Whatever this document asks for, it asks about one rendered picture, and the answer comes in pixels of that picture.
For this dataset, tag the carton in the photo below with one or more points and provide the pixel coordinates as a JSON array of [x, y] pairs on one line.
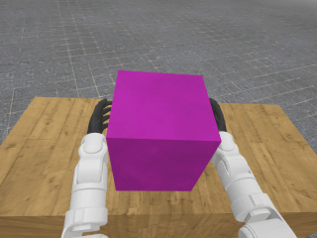
[[162, 131]]

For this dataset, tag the robot left hand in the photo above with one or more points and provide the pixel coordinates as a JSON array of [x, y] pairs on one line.
[[97, 119]]

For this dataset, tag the robot right upper arm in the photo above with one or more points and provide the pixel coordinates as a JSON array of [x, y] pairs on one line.
[[271, 228]]

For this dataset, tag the left robot forearm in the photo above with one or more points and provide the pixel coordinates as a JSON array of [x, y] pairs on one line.
[[87, 211]]

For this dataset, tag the right robot forearm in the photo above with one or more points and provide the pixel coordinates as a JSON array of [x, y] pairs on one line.
[[249, 203]]

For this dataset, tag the robot right hand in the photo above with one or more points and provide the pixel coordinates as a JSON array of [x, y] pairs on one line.
[[219, 116]]

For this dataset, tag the pedestal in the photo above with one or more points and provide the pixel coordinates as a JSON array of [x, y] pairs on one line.
[[39, 156]]

